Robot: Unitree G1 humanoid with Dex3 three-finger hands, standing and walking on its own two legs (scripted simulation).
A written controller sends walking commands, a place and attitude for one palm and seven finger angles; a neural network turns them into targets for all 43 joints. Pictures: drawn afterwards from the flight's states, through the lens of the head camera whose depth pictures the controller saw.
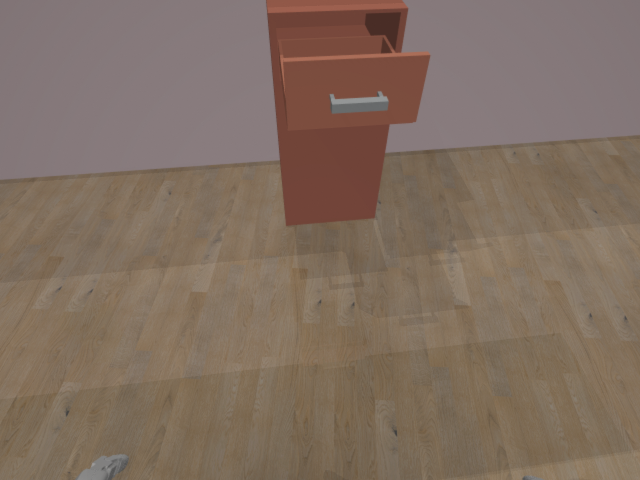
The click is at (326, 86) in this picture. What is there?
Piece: drawer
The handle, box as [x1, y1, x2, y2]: [329, 91, 388, 113]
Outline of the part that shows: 388,101 386,96 383,96 380,91 377,91 377,97 335,99 333,94 330,94 329,96 331,102 330,108 332,113 385,110 387,109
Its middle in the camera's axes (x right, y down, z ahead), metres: +0.09 -0.34 +0.95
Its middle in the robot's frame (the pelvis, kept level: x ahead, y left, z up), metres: +0.95 -0.04 -0.01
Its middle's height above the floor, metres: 0.76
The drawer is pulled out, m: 0.29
